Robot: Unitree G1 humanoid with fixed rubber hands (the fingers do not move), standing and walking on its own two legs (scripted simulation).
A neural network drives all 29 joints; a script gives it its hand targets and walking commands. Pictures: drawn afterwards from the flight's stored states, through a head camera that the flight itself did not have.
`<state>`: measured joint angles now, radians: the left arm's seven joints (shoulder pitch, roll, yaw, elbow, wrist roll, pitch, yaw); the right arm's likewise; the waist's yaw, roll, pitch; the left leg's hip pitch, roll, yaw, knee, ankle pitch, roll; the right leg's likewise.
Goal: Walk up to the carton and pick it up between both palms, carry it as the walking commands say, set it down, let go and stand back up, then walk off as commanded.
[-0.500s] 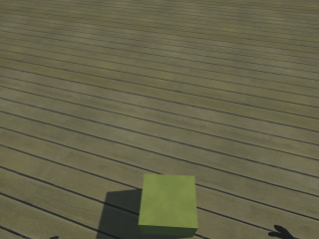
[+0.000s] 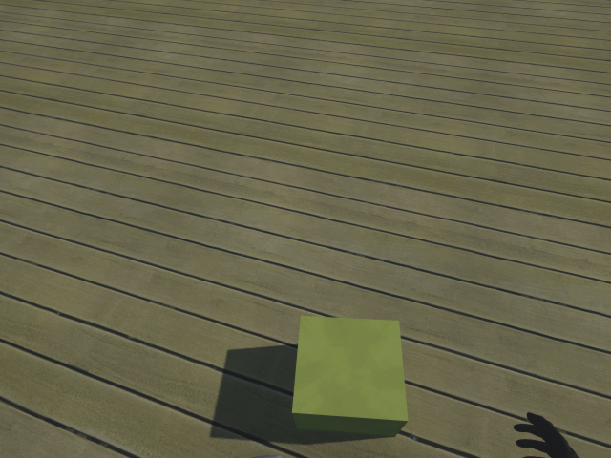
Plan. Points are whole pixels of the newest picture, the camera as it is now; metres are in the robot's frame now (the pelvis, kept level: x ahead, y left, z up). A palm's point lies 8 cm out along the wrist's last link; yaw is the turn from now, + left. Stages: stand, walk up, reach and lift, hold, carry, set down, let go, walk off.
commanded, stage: walk up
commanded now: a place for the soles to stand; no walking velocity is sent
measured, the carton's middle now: (347, 375) +0.41 -0.06 -0.65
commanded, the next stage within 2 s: reach and lift in 1.02 s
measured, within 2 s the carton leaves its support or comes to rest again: neither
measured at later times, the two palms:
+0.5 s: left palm out of the picture +0.13 +0.31 -0.08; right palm out of the picture +0.13 -0.32 -0.07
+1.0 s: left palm out of the picture +0.11 +0.30 -0.09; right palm out of the picture +0.10 -0.32 -0.08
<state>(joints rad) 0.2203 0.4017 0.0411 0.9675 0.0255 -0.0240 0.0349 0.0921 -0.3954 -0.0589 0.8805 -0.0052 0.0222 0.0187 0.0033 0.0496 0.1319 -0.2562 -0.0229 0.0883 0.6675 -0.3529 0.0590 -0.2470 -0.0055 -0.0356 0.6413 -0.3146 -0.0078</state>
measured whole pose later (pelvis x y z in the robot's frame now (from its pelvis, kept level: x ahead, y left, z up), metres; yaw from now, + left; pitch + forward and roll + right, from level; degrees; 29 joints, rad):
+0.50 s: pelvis +0.01 +0.00 +0.02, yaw -1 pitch -2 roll +0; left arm 0.07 0.40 0.00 1.03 0.01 -0.02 0.01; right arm 0.04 -0.40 -0.04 1.00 -0.01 -0.01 0.01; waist 0.00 -0.01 0.08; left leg -0.13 -0.04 0.11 0.39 -0.22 0.07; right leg -0.16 -0.01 -0.01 0.42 -0.22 0.00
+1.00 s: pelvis +0.01 +0.00 +0.02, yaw -2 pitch -2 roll +0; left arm 0.12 0.39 0.01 1.05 0.01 -0.02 0.01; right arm 0.08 -0.39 -0.04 1.04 -0.01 0.00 0.01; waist 0.01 0.00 0.07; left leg -0.13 -0.02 0.12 0.39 -0.23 0.06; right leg -0.16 0.00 0.00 0.42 -0.22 -0.01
